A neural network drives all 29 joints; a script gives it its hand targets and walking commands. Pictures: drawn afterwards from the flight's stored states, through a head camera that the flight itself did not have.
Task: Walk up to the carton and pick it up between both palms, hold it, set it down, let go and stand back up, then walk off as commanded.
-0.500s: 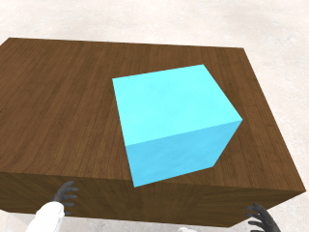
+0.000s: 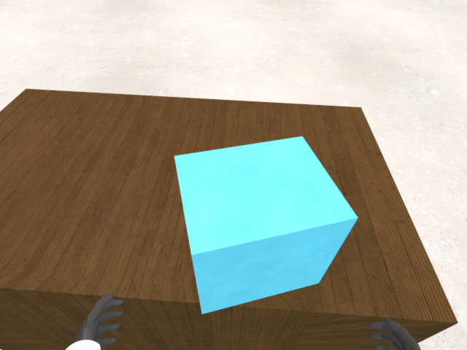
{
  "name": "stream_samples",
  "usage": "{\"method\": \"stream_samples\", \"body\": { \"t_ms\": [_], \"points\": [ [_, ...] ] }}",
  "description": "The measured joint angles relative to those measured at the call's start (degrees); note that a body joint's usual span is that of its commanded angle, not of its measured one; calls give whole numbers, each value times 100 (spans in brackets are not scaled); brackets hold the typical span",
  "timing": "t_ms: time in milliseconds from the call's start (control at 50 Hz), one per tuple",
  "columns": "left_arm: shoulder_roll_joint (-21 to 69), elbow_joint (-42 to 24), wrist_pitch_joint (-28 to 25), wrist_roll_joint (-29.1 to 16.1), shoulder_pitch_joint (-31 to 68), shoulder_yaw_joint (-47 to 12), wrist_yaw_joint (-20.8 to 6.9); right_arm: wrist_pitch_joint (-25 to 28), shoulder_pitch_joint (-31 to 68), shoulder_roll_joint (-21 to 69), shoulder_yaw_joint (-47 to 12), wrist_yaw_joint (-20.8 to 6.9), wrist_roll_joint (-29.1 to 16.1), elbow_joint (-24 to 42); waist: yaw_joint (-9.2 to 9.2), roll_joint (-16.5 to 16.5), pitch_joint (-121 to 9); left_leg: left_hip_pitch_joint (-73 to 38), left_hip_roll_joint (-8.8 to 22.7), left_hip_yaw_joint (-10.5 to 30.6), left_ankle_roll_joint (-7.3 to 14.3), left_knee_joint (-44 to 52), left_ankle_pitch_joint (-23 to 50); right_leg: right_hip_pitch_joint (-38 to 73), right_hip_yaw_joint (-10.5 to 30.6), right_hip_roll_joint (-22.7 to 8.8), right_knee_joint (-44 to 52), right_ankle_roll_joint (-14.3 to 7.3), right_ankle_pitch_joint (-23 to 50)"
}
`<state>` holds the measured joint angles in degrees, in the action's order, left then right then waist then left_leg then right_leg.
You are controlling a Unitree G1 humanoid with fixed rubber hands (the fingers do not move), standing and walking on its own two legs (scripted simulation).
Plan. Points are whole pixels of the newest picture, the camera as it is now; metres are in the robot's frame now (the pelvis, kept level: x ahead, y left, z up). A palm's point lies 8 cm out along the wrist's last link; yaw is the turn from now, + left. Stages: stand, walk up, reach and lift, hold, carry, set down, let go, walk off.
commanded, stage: reach and lift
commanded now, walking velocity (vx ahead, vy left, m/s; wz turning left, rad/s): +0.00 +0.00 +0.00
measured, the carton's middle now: (252, 224) +0.36 -0.02 +0.02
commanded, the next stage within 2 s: none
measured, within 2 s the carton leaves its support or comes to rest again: neither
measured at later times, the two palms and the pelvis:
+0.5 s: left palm (103, 339) +0.16 +0.21 -0.01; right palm (430, 347) +0.17 -0.30 -0.02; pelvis +0.01 +0.01 +0.01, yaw -1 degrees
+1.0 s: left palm (116, 324) +0.17 +0.18 +0.03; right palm (434, 335) +0.18 -0.29 +0.01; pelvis +0.00 -0.01 +0.00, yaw -1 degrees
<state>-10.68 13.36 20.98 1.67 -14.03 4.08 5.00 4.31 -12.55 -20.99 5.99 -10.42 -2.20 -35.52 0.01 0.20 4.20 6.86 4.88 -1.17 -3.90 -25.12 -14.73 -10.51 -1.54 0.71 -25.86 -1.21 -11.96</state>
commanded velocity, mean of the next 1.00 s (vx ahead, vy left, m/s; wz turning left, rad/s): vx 0.00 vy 0.00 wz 0.00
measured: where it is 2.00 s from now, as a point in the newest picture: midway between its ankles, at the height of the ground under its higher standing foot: outside the picture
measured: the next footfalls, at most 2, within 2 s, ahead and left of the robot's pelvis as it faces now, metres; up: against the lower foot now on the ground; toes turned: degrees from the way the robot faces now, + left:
none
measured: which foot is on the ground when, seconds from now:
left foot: down 0.00-1.00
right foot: down 0.00-1.00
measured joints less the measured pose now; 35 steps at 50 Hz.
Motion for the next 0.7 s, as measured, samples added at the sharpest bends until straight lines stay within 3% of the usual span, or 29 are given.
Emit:
{"method": "stream_samples", "body": {
  "t_ms": [180,480,700],
  "points": [
    [337,-52,-404,62,-259,-16,181,159,-126,-264,-31,-188,-292,95,-11,87,-233,-261,-48,-113,51,389,116,189,123,-19,327,55,121],
    [723,-994,-1028,83,-846,-429,512,494,-245,-562,-107,-517,-1129,312,-218,-58,-278,-321,-10,-34,30,508,172,338,88,38,606,25,254],
    [843,-1550,-1313,-30,-1170,-616,656,662,-438,-675,-208,-578,-1520,690,-234,2,-347,-257,-11,55,7,400,135,281,47,49,469,0,183]
  ]
}}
